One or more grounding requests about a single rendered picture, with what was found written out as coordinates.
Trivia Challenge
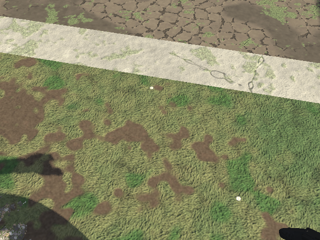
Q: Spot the right robot hand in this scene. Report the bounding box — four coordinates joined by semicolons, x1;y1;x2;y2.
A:
279;227;320;240

